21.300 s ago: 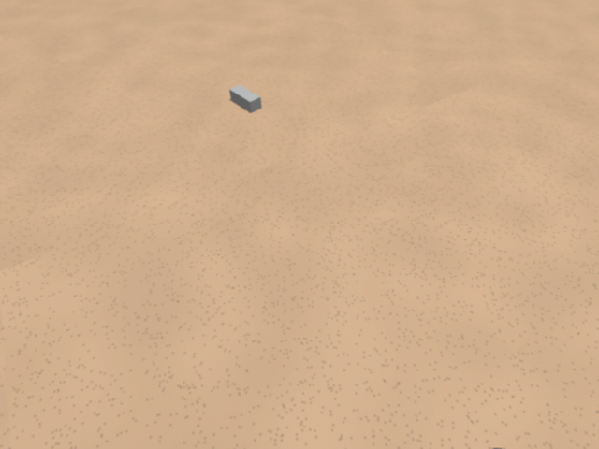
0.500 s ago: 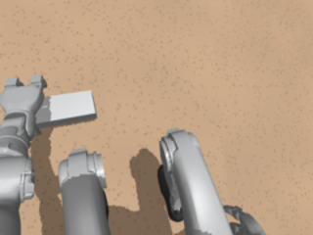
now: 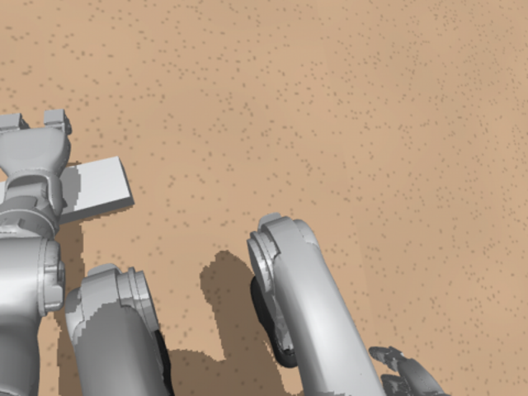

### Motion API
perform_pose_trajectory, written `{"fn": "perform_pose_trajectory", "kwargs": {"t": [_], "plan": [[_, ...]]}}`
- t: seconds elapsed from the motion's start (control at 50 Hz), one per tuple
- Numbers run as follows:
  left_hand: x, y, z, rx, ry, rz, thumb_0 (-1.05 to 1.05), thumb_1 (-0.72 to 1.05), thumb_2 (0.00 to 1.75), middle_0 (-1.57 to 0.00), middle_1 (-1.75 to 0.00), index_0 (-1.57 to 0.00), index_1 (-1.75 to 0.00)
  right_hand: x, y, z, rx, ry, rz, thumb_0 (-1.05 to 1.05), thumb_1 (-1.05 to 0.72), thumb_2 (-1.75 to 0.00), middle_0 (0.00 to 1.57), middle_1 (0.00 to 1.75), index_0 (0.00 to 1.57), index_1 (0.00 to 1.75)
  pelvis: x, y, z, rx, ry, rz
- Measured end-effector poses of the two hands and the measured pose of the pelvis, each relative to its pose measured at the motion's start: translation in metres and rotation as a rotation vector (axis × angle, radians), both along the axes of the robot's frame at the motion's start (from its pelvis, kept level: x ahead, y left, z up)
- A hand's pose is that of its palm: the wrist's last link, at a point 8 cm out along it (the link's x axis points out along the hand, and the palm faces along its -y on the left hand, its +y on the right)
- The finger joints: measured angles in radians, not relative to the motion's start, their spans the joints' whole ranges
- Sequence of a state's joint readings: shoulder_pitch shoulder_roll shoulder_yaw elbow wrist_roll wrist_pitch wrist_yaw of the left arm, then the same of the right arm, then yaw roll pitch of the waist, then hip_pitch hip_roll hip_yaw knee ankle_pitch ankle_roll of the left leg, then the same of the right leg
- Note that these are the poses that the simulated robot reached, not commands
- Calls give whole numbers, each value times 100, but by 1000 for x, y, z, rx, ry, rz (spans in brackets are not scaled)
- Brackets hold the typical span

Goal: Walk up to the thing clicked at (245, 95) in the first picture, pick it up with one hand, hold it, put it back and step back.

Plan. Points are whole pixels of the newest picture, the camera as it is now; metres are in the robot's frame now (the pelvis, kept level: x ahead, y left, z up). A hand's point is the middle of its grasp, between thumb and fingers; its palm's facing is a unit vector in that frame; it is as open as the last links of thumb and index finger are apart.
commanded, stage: rest palm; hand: left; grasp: from above
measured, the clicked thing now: (68, 195) +0.48 +0.22 -0.29
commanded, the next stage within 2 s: close in 0.96 s
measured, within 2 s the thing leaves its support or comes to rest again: neither
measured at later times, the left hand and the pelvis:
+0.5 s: hand (66, 197) +0.46 +0.22 -0.24, palm faces -0.43 -0.05 -0.90, open 13.6 cm; pelvis +0.00 +0.00 -0.02, yaw -3 degrees
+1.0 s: hand (58, 203) +0.46 +0.23 -0.26, palm faces -0.50 -0.10 -0.86, open 13.7 cm; pelvis +0.00 +0.01 -0.02, yaw -4 degrees
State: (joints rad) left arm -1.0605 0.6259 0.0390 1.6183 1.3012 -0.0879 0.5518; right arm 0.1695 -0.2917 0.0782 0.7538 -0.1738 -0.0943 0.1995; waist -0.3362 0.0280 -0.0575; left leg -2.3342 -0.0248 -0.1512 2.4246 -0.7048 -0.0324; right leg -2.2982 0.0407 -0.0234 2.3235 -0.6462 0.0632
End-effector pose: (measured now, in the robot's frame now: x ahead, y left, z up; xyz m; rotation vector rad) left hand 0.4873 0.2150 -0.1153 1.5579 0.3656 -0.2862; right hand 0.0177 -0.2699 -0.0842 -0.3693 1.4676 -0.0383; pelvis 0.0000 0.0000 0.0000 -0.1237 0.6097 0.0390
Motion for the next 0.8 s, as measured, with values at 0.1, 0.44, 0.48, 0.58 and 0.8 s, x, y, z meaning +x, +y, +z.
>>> {"fn": "perform_pose_trajectory", "kwargs": {"t": [0.1,0.44,0.48,0.58,0.8], "plan": [[-12,17,-10,-8,71,89,0,-47,109,-10,-110,-11,-110,-7,7,-6,43,26,4,0,-91,-90,20,30,20,30,-1,-1,0,6,-10,-1],[-23,11,-67,-111,53,-90,0,-49,103,-9,-105,-9,-105,1,-1,7,-50,64,115,0,-91,-90,20,30,20,30,3,3,-18,-39,-59,-11],[-21,7,-70,-101,33,-91,0,-48,104,-9,-105,-9,-105,4,1,7,-45,56,122,0,-91,-90,20,30,20,30,4,4,-19,-44,-56,-14],[-14,2,-74,-67,-2,-61,0,-46,105,-10,-105,-10,-105,8,8,4,-4,41,135,0,-90,-90,20,30,20,30,5,7,-21,-52,-47,-21],[-8,23,-80,-52,52,110,0,-47,101,-9,-104,-10,-104,-9,22,-4,85,57,120,0,-91,-90,20,30,20,30,3,9,-25,-59,-64,-26]]}}
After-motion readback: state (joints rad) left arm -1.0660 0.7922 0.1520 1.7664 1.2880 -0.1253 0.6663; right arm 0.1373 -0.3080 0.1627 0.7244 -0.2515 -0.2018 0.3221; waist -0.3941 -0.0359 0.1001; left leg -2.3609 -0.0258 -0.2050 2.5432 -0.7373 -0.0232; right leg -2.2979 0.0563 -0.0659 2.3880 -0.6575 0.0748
